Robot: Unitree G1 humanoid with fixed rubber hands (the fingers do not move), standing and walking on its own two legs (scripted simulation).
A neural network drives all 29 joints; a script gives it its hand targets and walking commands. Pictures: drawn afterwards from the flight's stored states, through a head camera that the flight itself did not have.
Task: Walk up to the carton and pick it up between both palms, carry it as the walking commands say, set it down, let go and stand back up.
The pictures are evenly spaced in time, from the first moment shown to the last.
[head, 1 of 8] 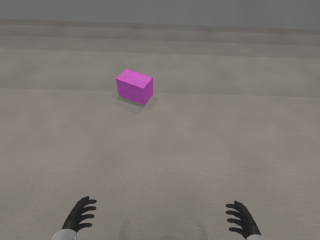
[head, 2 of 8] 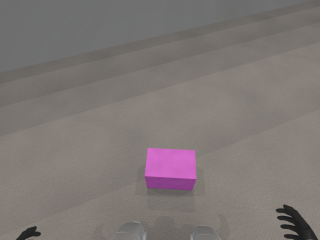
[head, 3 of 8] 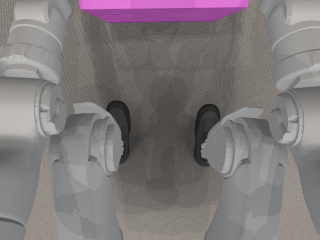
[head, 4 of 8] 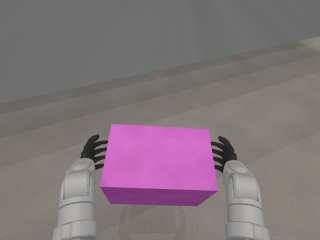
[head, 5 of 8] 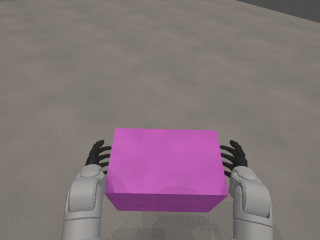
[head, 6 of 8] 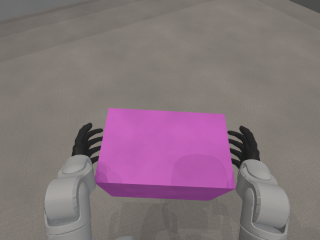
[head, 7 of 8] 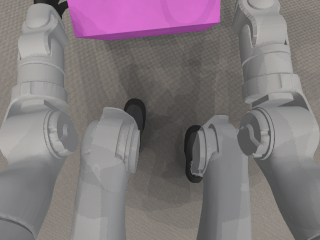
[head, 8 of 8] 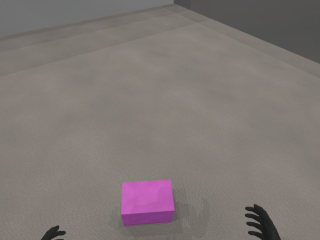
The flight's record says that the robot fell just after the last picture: no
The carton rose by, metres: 0.72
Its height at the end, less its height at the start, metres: +0.00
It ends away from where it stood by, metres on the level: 3.54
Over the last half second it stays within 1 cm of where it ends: yes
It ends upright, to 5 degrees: yes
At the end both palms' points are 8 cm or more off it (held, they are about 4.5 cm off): yes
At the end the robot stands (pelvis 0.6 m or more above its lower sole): yes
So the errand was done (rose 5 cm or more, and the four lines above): yes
